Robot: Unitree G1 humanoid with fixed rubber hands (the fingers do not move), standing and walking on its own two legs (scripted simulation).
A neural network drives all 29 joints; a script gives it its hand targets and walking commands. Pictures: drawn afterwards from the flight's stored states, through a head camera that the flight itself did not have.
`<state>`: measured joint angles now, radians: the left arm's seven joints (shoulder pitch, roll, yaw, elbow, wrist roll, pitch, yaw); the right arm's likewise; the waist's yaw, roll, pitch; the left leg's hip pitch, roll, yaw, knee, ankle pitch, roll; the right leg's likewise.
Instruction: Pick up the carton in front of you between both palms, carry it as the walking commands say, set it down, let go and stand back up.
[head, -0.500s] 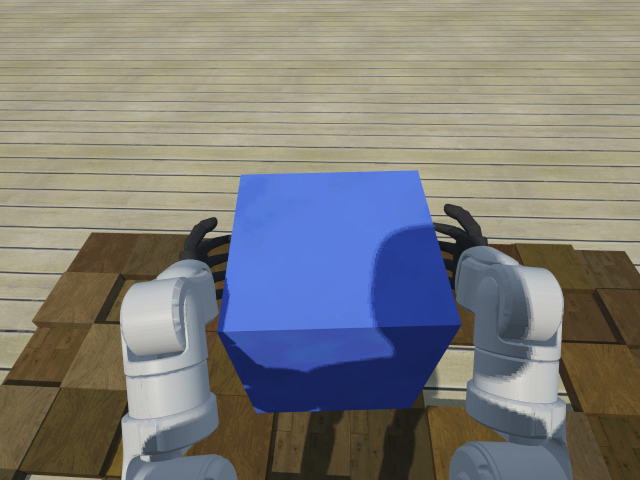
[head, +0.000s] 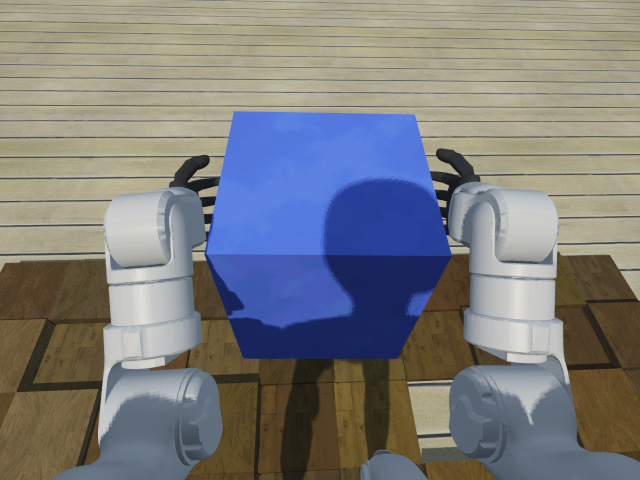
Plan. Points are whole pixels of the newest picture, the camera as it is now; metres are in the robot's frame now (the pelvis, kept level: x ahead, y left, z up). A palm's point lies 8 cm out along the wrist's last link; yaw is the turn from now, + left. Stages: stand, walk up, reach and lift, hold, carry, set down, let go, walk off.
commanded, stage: carry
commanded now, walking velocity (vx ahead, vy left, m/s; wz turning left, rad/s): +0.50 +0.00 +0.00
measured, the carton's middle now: (322, 245) +0.39 +0.00 +0.08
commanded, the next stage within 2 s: none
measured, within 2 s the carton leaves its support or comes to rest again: neither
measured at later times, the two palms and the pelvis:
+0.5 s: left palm (226, 131) +0.64 +0.15 +0.06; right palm (400, 112) +0.67 -0.15 +0.08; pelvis +0.29 -0.01 -0.03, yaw +1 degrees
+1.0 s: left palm (222, 19) +0.92 +0.17 +0.12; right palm (373, 16) +0.92 -0.13 +0.13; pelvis +0.57 +0.02 -0.01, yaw +2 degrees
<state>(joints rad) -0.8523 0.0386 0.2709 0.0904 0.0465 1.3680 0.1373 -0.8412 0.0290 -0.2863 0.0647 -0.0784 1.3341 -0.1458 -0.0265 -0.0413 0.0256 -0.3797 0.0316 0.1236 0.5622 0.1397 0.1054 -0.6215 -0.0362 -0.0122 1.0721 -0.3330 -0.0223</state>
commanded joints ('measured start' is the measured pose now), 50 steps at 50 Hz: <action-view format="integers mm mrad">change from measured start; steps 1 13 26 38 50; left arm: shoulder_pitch -850 -662 -640 -537 -532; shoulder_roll -1107 -1024 -1217 -1137 -1114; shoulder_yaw -610 -492 -752 -790 -641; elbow -225 97 -223 -205 11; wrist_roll -413 -354 -442 -442 -353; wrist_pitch -41 -48 -191 -191 -157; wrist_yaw -188 -230 -237 -223 -243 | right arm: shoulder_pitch -826 -696 -540 -530 -541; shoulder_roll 1037 1070 1131 1015 1091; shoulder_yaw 616 556 699 760 698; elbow -179 177 -77 -217 43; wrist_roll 463 449 395 429 449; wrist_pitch -10 -1 -143 -146 -132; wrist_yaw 215 257 230 239 292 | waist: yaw -29 102 65 -16 -23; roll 176 -156 -111 144 188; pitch -531 -633 -547 -565 -359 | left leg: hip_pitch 490 -465 -152 623 443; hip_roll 237 -35 -16 265 188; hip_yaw -287 -157 -20 -322 -142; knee -137 782 59 -206 -235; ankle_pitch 174 -712 -311 -53 88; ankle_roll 112 -78 -109 62 16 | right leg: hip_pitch -138 951 727 -126 67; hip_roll -23 -337 -177 -29 -11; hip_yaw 15 492 46 1 -79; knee -184 -605 -656 -51 -508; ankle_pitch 166 362 639 -34 304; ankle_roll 7 -247 -121 35 -21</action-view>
